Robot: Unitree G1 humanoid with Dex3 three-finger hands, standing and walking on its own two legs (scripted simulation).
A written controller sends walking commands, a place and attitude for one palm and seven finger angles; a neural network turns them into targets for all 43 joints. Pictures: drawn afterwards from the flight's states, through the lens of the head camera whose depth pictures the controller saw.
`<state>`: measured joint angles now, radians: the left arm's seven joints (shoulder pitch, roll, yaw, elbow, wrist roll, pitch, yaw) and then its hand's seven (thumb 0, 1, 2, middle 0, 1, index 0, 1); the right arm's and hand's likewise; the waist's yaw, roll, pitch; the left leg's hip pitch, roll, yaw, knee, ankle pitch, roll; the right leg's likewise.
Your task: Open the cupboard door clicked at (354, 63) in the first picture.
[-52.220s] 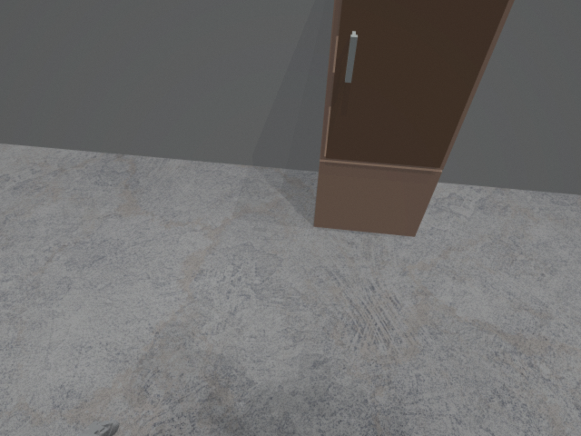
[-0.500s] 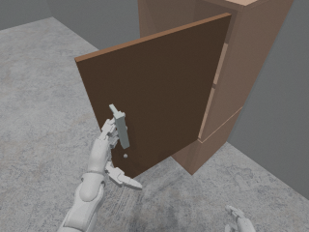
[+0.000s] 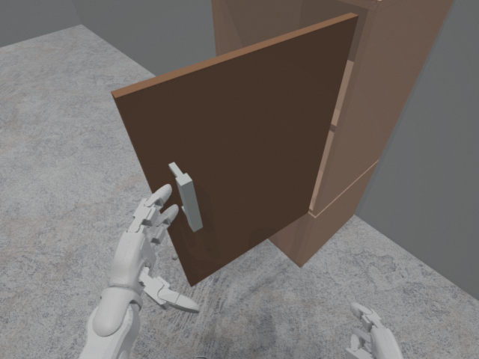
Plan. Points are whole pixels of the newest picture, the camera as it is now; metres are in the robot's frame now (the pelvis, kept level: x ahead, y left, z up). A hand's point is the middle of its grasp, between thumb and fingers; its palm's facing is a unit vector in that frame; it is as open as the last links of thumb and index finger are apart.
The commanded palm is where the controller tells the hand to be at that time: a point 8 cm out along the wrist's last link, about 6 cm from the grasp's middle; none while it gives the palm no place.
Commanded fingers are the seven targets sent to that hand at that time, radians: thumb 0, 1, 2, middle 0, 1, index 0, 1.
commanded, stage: slide the hand sideways off the handle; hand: left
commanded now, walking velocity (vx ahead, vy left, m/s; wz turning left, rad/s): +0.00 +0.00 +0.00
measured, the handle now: (185, 197) +0.36 +0.12 +0.09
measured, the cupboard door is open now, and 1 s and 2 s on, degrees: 82 82 82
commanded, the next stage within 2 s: draw the hand back to the body in 0.54 s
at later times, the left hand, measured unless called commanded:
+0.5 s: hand (132, 278) +0.22 +0.17 +0.07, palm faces -0.03 -1.00 -0.05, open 16.4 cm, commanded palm +0.20 +0.23 +0.07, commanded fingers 0.00 -0.50 0.30 -0.15 -0.30 -0.15 -0.30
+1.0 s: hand (92, 281) +0.20 +0.21 +0.10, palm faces -0.01 -1.00 -0.06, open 16.4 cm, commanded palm +0.18 +0.27 +0.12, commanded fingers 0.00 -0.50 0.30 -0.15 -0.30 -0.15 -0.30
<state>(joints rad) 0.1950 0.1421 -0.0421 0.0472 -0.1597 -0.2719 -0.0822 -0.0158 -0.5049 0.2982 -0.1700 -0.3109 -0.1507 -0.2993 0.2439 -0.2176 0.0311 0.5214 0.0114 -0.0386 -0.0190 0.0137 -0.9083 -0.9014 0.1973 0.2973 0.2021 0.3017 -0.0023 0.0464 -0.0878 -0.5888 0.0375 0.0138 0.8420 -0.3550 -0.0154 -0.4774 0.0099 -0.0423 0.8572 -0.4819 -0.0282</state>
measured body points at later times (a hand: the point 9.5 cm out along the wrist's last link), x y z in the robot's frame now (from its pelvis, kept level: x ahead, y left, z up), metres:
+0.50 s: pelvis +0.01 -0.01 -0.01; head +0.03 -0.02 +0.44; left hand +0.22 +0.23 +0.07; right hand +0.19 -0.24 -0.09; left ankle +0.04 +0.13 -0.70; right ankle -0.03 -0.10 -0.70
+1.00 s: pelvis +0.00 +0.01 +0.00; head +0.00 +0.00 +0.45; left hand +0.20 +0.26 +0.11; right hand +0.19 -0.20 -0.07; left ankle +0.04 +0.13 -0.70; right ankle -0.03 -0.10 -0.70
